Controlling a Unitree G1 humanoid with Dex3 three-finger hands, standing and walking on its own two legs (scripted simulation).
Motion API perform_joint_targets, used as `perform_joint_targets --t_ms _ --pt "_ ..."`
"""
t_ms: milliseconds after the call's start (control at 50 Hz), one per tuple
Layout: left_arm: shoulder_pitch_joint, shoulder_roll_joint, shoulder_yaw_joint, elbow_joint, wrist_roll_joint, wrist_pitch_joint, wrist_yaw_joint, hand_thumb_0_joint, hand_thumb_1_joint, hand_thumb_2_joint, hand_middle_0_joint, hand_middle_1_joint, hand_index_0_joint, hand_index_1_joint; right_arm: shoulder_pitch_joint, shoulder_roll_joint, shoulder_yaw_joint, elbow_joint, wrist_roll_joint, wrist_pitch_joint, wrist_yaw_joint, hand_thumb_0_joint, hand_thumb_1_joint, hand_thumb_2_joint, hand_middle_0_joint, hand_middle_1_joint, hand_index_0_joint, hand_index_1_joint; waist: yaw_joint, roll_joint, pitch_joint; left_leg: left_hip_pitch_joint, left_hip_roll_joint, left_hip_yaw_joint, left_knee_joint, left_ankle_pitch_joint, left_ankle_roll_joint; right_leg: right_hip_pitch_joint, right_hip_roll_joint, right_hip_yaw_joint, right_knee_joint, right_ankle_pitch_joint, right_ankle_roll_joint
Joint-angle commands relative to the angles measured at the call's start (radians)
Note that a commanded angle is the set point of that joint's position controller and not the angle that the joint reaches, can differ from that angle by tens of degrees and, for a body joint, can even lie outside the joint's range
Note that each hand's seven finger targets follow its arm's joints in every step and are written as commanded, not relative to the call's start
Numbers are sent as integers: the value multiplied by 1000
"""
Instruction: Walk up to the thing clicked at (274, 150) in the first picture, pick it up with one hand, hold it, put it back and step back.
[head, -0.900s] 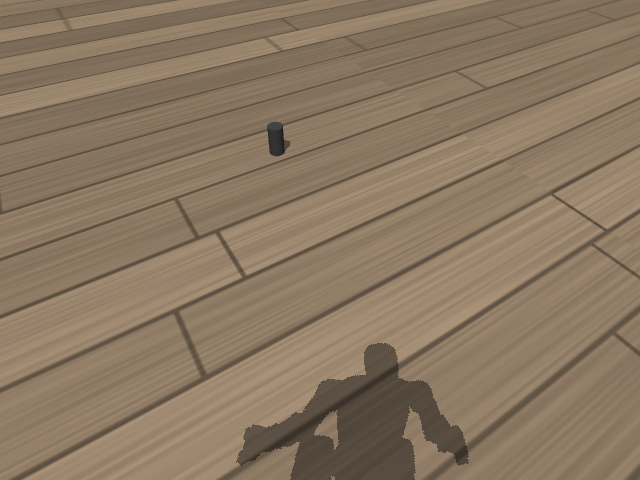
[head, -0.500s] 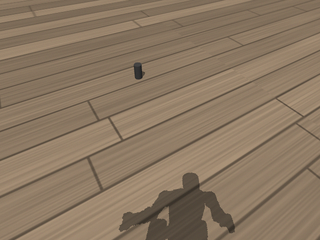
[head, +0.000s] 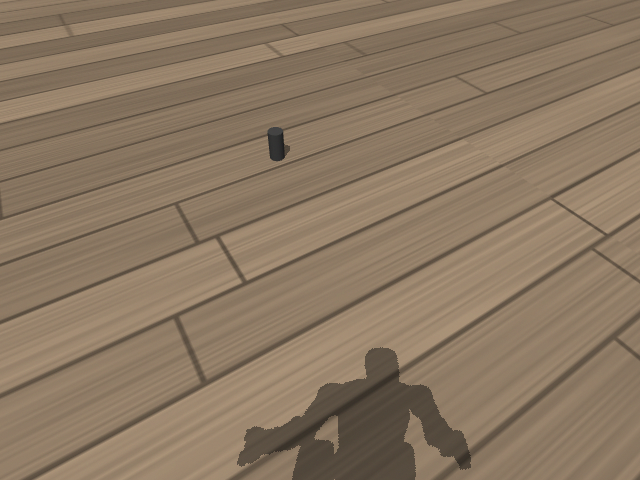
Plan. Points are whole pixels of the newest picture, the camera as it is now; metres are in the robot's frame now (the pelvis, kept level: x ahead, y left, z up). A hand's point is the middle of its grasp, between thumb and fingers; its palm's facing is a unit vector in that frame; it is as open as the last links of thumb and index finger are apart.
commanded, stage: stand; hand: left
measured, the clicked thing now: (276, 144) +1.83 +0.26 -0.70
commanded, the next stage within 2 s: walk up in 0.22 s
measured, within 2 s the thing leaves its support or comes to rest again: neither
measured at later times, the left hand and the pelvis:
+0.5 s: hand out of the picture +0.06 +0.32 -0.15, palm faces +0.07 -0.92 -0.38, open 7.3 cm; pelvis +0.05 +0.03 -0.01, yaw +3 degrees
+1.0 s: hand (144, 328) +0.41 +0.32 -0.14, palm faces -0.06 -0.92 -0.39, open 7.4 cm; pelvis +0.29 +0.04 -0.03, yaw +1 degrees
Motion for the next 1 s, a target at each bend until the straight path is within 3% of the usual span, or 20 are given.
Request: perform_joint_targets --t_ms 0,180,200,240,300,320,340,360,440,480,520,540,560,580,600,680,760,880,940,980 --pt "-41 215 42 -60 1 -18 14 0 900 900 -200 -300 -200 -300 -34 -209 -40 -63 1 -20 -15 0 -900 -900 200 300 200 300 0 -2 -69 9 122 -91 -51 159 26 -2 -118 87 -50 145 -31" --pt "-35 214 41 -61 3 -19 16 0 900 900 -200 -300 -200 -300 -34 -216 -46 -64 2 -21 -15 0 -900 -900 200 300 200 300 0 -11 -77 30 127 -94 -47 172 27 -5 -117 83 -49 151 -33" --pt "25 340 117 -106 24 -39 -22 0 900 900 -200 -300 -200 -300 26 -317 -124 -115 -11 -41 19 0 -900 -900 200 300 200 300 -1 -21 -190 14 104 -123 45 -405 113 15 -74 59 58 -375 -71" --pt "-3 314 123 -122 36 -41 -41 0 900 900 -200 -300 -200 -300 -10 -324 -132 -129 -23 -41 41 0 -900 -900 200 300 200 300 13 37 -32 -191 119 -170 34 -598 130 -122 -103 115 96 -554 -96" --pt "90 317 135 -121 32 -58 -49 0 900 900 -200 -300 -200 -300 -111 -253 -129 -191 -24 -52 53 0 -900 -900 200 300 200 300 80 -44 51 -397 72 -102 196 -324 79 -15 -204 278 -19 -506 -158" --pt "155 362 148 -107 35 -65 -45 0 900 900 -200 -300 -200 -300 -160 -224 -125 -217 -18 -57 54 0 -900 -900 200 300 200 300 121 -141 56 -571 15 28 328 -215 42 181 -296 387 -144 -514 -209" --pt "205 398 159 -108 37 -72 -38 0 900 900 -200 -300 -200 -300 -184 -212 -119 -229 -23 -60 51 0 -900 -900 200 300 200 300 159 -173 51 -704 38 -15 449 -303 31 280 -402 504 -221 -466 -263" --pt "180 413 165 -129 37 -73 -38 0 900 900 -200 -300 -200 -300 -168 -234 -121 -231 -19 -64 52 0 -900 -900 200 300 200 300 137 -140 46 -711 66 -49 461 -317 27 299 -427 516 -230 -440 -287" --pt "-18 384 152 -211 39 -69 -44 0 900 900 -200 -300 -200 -300 -11 -282 -149 -199 -9 -66 81 0 -900 -900 200 300 200 300 12 -196 41 -372 126 -68 345 -276 19 -1 -314 278 -182 -462 -207" --pt "-104 372 146 -243 34 -68 -51 0 900 900 -200 -300 -200 -300 108 -279 -159 -168 -12 -65 82 0 -900 -900 200 300 200 300 -69 -174 23 -180 98 9 235 -116 3 -125 -236 126 -95 -396 -163" --pt "-87 315 125 -247 26 -60 -61 0 900 900 -200 -300 -200 -300 289 -293 -188 -105 -20 -65 67 0 -900 -900 200 300 200 300 -146 40 -55 225 11 87 154 20 0 -371 -114 -41 185 -364 -115" --pt "-21 250 104 -243 26 -55 -65 0 900 900 -200 -300 -200 -300 397 -348 -210 -82 -34 -66 51 0 -900 -900 200 300 200 300 -194 270 -122 419 65 -42 77 -182 43 -556 -15 -128 517 -374 -101" --pt "12 192 84 -252 24 -54 -60 0 900 900 -200 -300 -200 -300 440 -424 -217 -105 -46 -69 36 0 -900 -900 200 300 200 300 -196 396 -130 412 270 -456 -59 -529 93 -722 96 -9 780 -462 -75" --pt "23 274 97 -252 16 -49 -54 0 900 900 -200 -300 -200 -300 287 -460 -212 -177 -27 -75 38 0 -900 -900 200 300 200 300 -132 251 -94 220 413 -706 -214 -770 194 -684 43 92 838 -388 -71" --pt "29 319 101 -248 21 -52 -54 0 900 900 -200 -300 -200 -300 186 -457 -204 -206 -4 -73 43 0 -900 -900 200 300 200 300 -79 190 -13 86 442 -708 -254 -769 249 -624 -30 136 843 -324 -75" --pt "94 339 113 -175 0 -55 -72 0 900 900 -200 -300 -200 -300 102 -345 -155 -237 5 -98 40 0 -900 -900 200 300 200 300 -6 91 83 -69 295 -291 -204 -458 184 -537 -107 109 685 -117 -33" --pt "72 316 115 -209 6 -45 -100 0 900 900 -200 -300 -200 -300 105 -357 -152 -253 5 -112 44 0 -900 -900 200 300 200 300 1 114 97 -93 296 -171 -241 -368 214 -497 -132 40 521 -36 7" --pt "-96 279 115 -264 5 -52 -115 0 900 900 -200 -300 -200 -300 164 -357 -149 -248 4 -113 44 0 -900 -900 200 300 200 300 -44 73 95 -84 245 -55 -197 -208 185 -389 -114 -19 310 127 -23" --pt "-93 256 113 -269 6 -58 -108 0 900 900 -200 -300 -200 -300 199 -361 -154 -244 3 -101 38 0 -900 -900 200 300 200 300 -36 74 41 10 237 -8 -68 97 171 -318 -62 -92 259 70 -45" --pt "49 274 129 -231 6 -63 -92 0 900 900 -200 -300 -200 -300 197 -348 -147 -257 1 -91 30 0 -900 -900 200 300 200 300 52 10 -65 -36 192 66 225 360 137 -48 -8 -133 199 24 -68"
